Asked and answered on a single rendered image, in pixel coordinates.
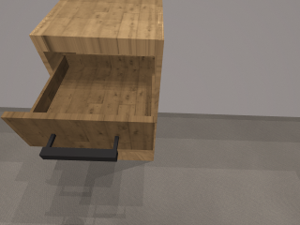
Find cabinet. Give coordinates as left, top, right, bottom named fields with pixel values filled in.
left=29, top=0, right=164, bottom=161

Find drawer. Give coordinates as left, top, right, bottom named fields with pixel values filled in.
left=1, top=53, right=156, bottom=151

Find handle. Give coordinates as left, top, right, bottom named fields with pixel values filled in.
left=39, top=133, right=119, bottom=162

